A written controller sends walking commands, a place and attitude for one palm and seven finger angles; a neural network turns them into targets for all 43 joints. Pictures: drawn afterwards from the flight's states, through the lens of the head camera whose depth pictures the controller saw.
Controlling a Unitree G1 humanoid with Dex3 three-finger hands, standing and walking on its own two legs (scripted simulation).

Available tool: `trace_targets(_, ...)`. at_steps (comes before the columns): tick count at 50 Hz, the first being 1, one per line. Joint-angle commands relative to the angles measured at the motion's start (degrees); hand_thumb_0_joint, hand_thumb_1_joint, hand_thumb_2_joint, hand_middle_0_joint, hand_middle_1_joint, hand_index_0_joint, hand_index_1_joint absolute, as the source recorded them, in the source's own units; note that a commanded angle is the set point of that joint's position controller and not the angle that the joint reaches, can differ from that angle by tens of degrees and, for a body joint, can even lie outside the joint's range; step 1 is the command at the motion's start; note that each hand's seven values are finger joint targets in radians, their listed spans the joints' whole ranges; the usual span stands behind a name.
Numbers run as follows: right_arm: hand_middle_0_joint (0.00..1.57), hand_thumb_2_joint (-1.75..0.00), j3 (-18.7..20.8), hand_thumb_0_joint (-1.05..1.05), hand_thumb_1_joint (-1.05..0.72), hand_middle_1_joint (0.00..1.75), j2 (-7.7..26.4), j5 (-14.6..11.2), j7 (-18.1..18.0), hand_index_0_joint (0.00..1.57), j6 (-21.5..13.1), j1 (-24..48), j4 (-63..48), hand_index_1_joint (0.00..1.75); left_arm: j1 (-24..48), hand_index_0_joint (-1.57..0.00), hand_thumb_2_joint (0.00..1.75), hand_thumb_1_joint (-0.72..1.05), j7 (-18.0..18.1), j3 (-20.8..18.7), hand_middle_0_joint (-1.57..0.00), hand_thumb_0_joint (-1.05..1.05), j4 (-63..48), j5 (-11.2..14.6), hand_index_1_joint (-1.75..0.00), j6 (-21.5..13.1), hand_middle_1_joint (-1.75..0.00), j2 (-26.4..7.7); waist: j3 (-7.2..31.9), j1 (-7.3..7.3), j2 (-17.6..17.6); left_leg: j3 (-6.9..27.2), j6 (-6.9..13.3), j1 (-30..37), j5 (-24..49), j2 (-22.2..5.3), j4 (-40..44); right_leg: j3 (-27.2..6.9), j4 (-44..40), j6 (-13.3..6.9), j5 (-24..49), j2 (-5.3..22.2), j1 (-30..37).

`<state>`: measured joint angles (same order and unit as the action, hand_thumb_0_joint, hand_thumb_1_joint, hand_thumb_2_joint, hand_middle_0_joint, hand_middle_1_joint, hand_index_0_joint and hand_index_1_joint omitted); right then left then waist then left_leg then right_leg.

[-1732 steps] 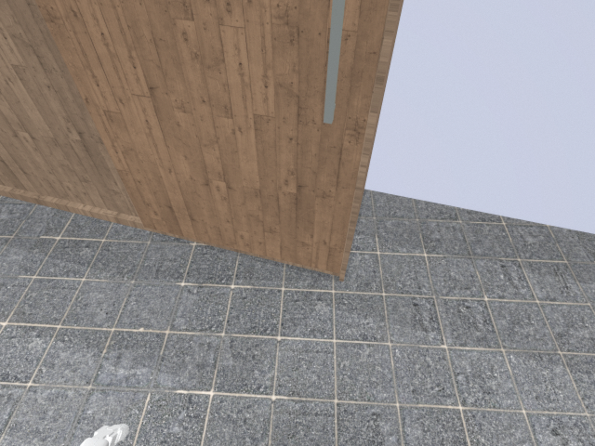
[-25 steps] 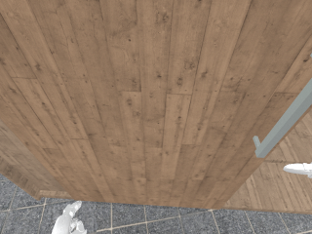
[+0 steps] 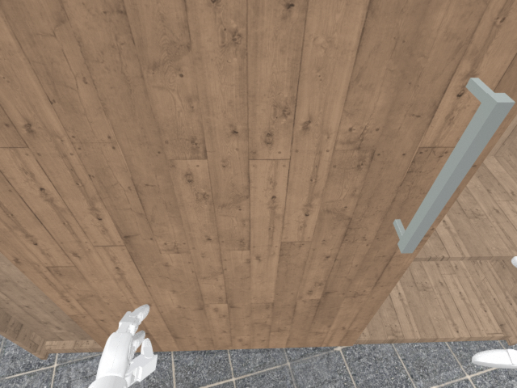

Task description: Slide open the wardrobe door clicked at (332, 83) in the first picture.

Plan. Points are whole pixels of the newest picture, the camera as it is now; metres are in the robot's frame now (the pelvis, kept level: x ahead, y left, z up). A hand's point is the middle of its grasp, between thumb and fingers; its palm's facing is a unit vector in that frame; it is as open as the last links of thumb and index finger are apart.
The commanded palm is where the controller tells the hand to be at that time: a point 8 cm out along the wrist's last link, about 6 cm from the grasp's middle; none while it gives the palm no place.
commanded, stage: slip the hand off the handle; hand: right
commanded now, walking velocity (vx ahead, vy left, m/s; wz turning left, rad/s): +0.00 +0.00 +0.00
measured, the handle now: (435, 180) +0.37 -0.27 +0.16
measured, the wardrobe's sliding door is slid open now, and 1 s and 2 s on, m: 0.60 0.60 0.60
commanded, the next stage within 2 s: draw the hand back to the body in 0.12 s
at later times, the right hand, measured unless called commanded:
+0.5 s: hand (507, 317) +0.17 -0.27 +0.14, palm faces +0.07 +0.98 -0.17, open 14.7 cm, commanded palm +0.11 -0.33 +0.15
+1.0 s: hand out of the picture +0.18 -0.29 +0.16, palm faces +0.45 +0.78 -0.43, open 13.1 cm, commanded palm +0.14 -0.32 +0.18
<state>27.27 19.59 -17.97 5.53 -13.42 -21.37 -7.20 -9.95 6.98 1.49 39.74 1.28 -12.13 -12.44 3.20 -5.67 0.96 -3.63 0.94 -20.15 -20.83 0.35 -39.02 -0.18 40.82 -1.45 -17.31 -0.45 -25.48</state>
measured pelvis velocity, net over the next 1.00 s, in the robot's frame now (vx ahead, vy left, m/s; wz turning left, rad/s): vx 0.01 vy -0.01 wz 0.02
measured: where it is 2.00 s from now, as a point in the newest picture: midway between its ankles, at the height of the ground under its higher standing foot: outside the picture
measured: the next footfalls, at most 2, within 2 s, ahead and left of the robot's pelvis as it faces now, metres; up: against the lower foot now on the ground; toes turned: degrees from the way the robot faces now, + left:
none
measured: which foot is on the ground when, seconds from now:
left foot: down 0.00-1.00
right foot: down 0.00-1.00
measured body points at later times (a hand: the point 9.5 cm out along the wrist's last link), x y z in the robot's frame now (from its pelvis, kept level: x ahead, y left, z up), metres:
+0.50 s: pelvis -0.01 +0.01 +0.00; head -0.03 +0.02 +0.45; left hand +0.18 +0.24 -0.06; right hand +0.16 -0.32 +0.15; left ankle +0.00 +0.11 -0.72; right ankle +0.04 -0.10 -0.72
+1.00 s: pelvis +0.01 -0.01 +0.01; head -0.01 +0.00 +0.46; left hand +0.21 +0.21 -0.05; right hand +0.15 -0.33 +0.18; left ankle +0.00 +0.11 -0.72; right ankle +0.04 -0.10 -0.72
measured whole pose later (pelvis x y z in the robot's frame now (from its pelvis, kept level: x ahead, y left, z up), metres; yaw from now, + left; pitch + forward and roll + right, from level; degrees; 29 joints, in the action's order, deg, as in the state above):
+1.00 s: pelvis +0.01 -0.01 +0.01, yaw +1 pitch -2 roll +2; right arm 20.8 21.6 -5.5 -7.3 -3.8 -34.1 -25.8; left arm -11.1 6.2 1.4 38.0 0.9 -15.3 -12.7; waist 0.4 -5.3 3.1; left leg -1.9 0.0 -10.8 -17.9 0.5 -31.0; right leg 1.4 34.5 -2.3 -16.0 -0.4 -16.2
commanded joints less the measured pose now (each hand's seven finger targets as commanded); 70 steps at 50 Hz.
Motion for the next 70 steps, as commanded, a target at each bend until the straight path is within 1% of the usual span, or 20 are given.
trace_targets(1, 0.25, -0.2, 8.24, 0.0, 0.55, 1.15, 13.25, -2.48, 0.71, 0.25, -4.45, -1.29, -13.99, 1.15, 4.03, -0.2, 0.9, 0.9, 0.7, -3.11, -0.2, 0.0, -8.39, 0.25, -0.3, -3.23, -0.3, -7.92, 5.73, -0.27, 3.56, 1.05, 1.69, -2.07, 8.59, 0.9, 6.08, -2.33, -6.4, 1.6, 8.97, 0.32, 7.42)
trace_targets(3, 0.25, -0.2, 10.75, 0.0, 0.55, 1.15, 14.87, -3.02, 1.24, 0.25, -4.8, -4.19, -14.22, 1.15, 3.77, -0.2, 0.9, 0.9, 0.65, -3.27, -0.2, 0.0, -8.18, 0.35, -0.3, -3.31, -0.3, -7.93, 5.81, -0.96, 4.28, 1.2, 1.75, -1.42, 9.74, 0.96, 6.09, -1.87, -5.52, 1.46, 10.08, 0.23, 6.72)
trace_targets(6, 0.25, -0.2, 8.65, 0.0, 0.55, 1.15, 12.23, -4.55, 2.41, 0.25, -5.86, -5.27, -15.67, 1.15, 3.83, -0.2, 0.9, 0.9, 0.42, -3.21, -0.2, 0.0, -8.88, 0.62, -0.3, -4.15, -0.3, -7.82, 4.36, -0.3, 3.75, 0.94, 1.54, -3.54, 7.69, 0.96, 5.77, -2.21, -5.03, 1.38, 7.94, 0.08, 6.12)
trace_targets(12, 0.25, -0.2, 7.76, 0.0, 0.55, 1.15, 12.81, -5.09, 3.71, 0.25, -7.1, 2.84, -14.24, 1.15, 3.91, -0.2, 0.9, 0.9, 1.52, -3.2, -0.2, 0.0, -7.46, 1.18, -0.3, -5.45, -0.3, -8.23, 2.02, 1.35, 3.07, 2.64, 1.32, -7.26, -0.66, 0.28, 6.85, -2.98, -3.93, 0.58, -0.15, -0.13, 3.04)
trace_targets(13, 0.25, -0.2, 2.62, 0.0, 0.55, 1.15, 14.99, -2.82, 8.0, 0.25, -2.5, 0.06, -9.94, 1.15, 2.91, -0.2, 0.9, 0.9, 1.93, -2.72, -0.2, 0.0, -7.55, 2.34, -0.3, -6.0, -0.3, -9.23, 3.3, 2.71, 5.76, 5.0, 1.67, -4.36, -2.46, -0.47, 8.53, -2.67, -4.78, 0.07, -1.72, 0.67, 3.76)
trace_targets(15, 0.25, -0.2, 3.47, 0.0, 0.55, 1.15, 18.69, -3.76, 10.81, 0.25, 1.06, 8.87, -16.66, 1.15, 4.71, -0.2, 0.9, 0.9, 3.15, -2.5, -0.2, 0.0, -8.73, 3.11, -0.3, -6.87, -0.3, -9.19, 3.99, 2.61, 6.51, 6.6, 1.59, -2.46, -5.18, -1.36, 10.38, -3.35, -5.21, -0.39, -2.84, 0.76, 4.87)
trace_targets(20, 0.25, -0.2, 6.51, 0.0, 0.55, 1.15, 22.19, -7.27, 16.06, 0.25, 7.03, 6.03, -16.23, 1.15, 5.85, -0.2, 0.9, 0.9, 3.36, -1.34, -0.2, 0.0, -10.7, 4.42, -0.3, -8.76, -0.3, -9.28, 0.77, 2.06, 4.76, 8.23, 1.77, -0.77, -9.31, -1.86, 13.45, -4.06, -5.31, -0.08, -2.46, 1.56, 5.1)
trace_targets(23, 0.25, -0.2, 13.28, 0.0, 0.55, 1.15, 25.53, -11.35, 19.08, 0.25, 8.51, 1.61, -11.8, 1.15, 5.95, -0.2, 0.9, 0.9, 2.34, -1.5, -0.2, 0.0, -12.11, 4.94, -0.3, -9.46, -0.3, -9.8, 0.83, 0.74, 3.32, 8.9, 1.76, 1.15, -7.81, -1.69, 14.3, -4.37, -5.06, 0.39, -0.02, 1.94, 4.03)
trace_targets(26, 0.25, -0.2, 13.4, 0.0, 0.55, 1.15, 21.51, -14.14, 20.08, 0.25, 10.26, -3.89, -10.24, 1.15, 5.71, -0.2, 0.9, 0.9, 1.06, -1.65, -0.2, 0.0, -14.16, 5.65, -0.3, -10.09, -0.3, -9.21, 0.17, -0.13, 2.96, 7.94, 1.31, 0.12, -4.08, -1.53, 13.74, -4.03, -5.64, 0.82, 1.74, 2.27, 4.5)
trace_targets(29, 0.25, -0.2, 11.37, 0.0, 0.55, 1.15, 17.71, -13.65, 18.91, 0.25, 12.03, -8.0, -11.75, 1.15, 5.31, -0.2, 0.9, 0.9, 0.22, -2.16, -0.2, 0.0, -14.9, 5.83, -0.3, -10.94, -0.3, -9.42, 0.76, -0.37, 3.04, 4.43, 1.25, -0.37, 2.08, -0.21, 11.86, -3.45, -7.43, 0.93, 4.77, 2.43, 7.05)
trace_targets(32, 0.25, -0.2, 7.97, 0.0, 0.55, 1.15, 16.17, -12.21, 18.38, 0.25, 11.74, -5.67, -18.39, 1.15, 3.92, -0.2, 0.9, 0.9, 0.08, -2.37, -0.2, 0.0, -15.02, 5.53, -0.3, -12.5, -0.3, -9.99, 2.95, 0.27, 4.73, 1.28, 0.92, -0.92, 6.63, 1.36, 10.43, -3.07, -9.34, 0.87, 7.08, 2.28, 11.22)
trace_targets(37, 0.24, -0.29, 7.05, 0.0, 0.37, 1.04, 17.86, -8.87, 15.54, 0.24, 9.27, -2.07, -25.17, 1.04, 2.51, -0.2, 0.9, 0.9, 0.36, -2.37, -0.2, 0.0, -13.57, 4.66, -0.3, -14.38, -0.3, -10.34, 3.66, 0.84, 5.98, -0.11, 1.07, -0.59, 7.16, 1.64, 9.94, -3.42, -10.66, 1.57, 8.03, 2.24, 13.08)
trace_targets(38, 0.24, -0.31, 11.12, 0.0, 0.33, 1.02, 26.16, 6.04, 1.2, 0.24, 9.4, -3.61, -28.74, 1.02, 4.04, -0.2, 0.9, 0.9, 0.18, -3.07, -0.2, 0.0, -12.45, 1.32, -0.3, -11.91, -0.3, -9.51, -0.73, -1.76, 9.44, 4.0, 2.07, 1.67, 6.2, 0.58, 13.85, -3.21, -11.13, 1.08, 3.4, 2.01, 8.51)
trace_targets(39, 0.24, -0.32, 4.22, 0.0, 0.3, 1.0, 15.29, 6.85, -4.11, 0.24, 9.35, -7.17, -29.16, 1.0, 4.62, -0.2, 0.9, 0.9, 0.2, -2.56, -0.2, 0.0, -12.54, 0.75, -0.3, -11.05, -0.3, -8.81, -2.76, 1.14, 8.58, 3.19, 2.31, 1.63, 5.39, -0.62, 14.29, -2.81, -11.87, 1.59, 1.0, 2.34, 8.4)
trace_targets(41, 0.24, -0.36, 2.9, 0.0, 0.22, 0.96, 13.92, 10.14, -10.27, 0.24, 8.17, -10.53, -29.49, 0.96, 4.33, -0.2, 0.9, 0.9, 0.25, -2.97, -0.2, 0.0, -11.68, 0.6, -0.3, -8.69, -0.3, -8.18, -1.51, 1.14, 6.06, 3.05, 2.17, 2.66, 4.01, -0.69, 13.93, -2.58, -12.6, 1.23, -1.38, 3.11, 10.82)
trace_targets(43, 0.24, -0.39, 2.34, 0.0, 0.15, 0.92, 14.73, 11.85, -13.07, 0.24, 6.63, -9.06, -32.96, 0.92, 4.45, -0.2, 0.9, 0.9, 0.31, -3.23, -0.2, 0.0, -11.01, 0.06, -0.3, -7.61, -0.3, -8.59, 0.7, 1.45, 5.77, 3.07, 2.11, 4.19, 4.43, -0.9, 13.8, -2.47, -13.5, 0.87, -0.93, 3.34, 12.39)
trace_targets(49, 0.23, -0.5, -1.27, 0.0, -0.07, 0.79, 11.44, 13.46, -15.14, 0.23, 5.27, -7.36, -28.85, 0.79, 5.21, -0.2, 0.9, 0.9, 0.01, -3.38, -0.2, 0.0, -10.12, -0.33, -0.3, -5.21, -0.3, -8.18, -2.34, 2.19, 2.62, 2.78, 1.6, 4.47, 5.46, -0.89, 14.16, -2.45, -15.81, 0.37, 0.77, 3.78, 13.7)
trace_targets(57, 0.22, -0.64, -0.56, 0.0, -0.36, 0.62, 12.04, 13.75, -14.66, 0.22, 4.73, -7.57, -29.33, 0.62, 6.08, -0.2, 0.9, 0.9, -0.97, -3.37, -0.2, 0.0, -10.24, -0.58, -0.3, -2.88, -0.3, -7.3, 0.38, 1.09, 1.68, 2.58, 1.59, 8.76, 11.39, -1.25, 14.93, -1.47, -16.15, 0.75, 11.84, 4.01, 17.57)
trace_targets(60, 0.22, -0.69, -0.78, 0.0, -0.47, 0.55, 11.89, 13.76, -14.36, 0.22, 4.44, -6.8, -30.54, 0.55, 5.87, -0.2, 0.9, 0.9, -1.41, -3.28, -0.2, 0.0, -10.16, -0.59, -0.3, -2.24, -0.3, -7.09, 0.28, 1.05, 4.45, 2.5, 1.66, 10.1, 13.41, -1.47, 15.35, -1.21, -16.27, 1.16, 15.6, 4.2, 18.38)
trace_targets(70, 0.2, -0.87, -1.17, 0.0, -0.83, 0.34, 11.48, 13.38, -13.91, 0.2, 3.91, -5.9, -30.3, 0.34, 6.11, -0.2, 0.9, 0.9, -1.72, -3.86, -0.2, 0.0, -10.48, -0.52, -0.3, -0.62, -0.3, -7.0, 0.47, 1.32, 0.9, 2.92, 1.2, 10.99, 17.84, -1.78, 16.91, 0.46, -15.78, 0.22, 17.3, 3.94, 19.9)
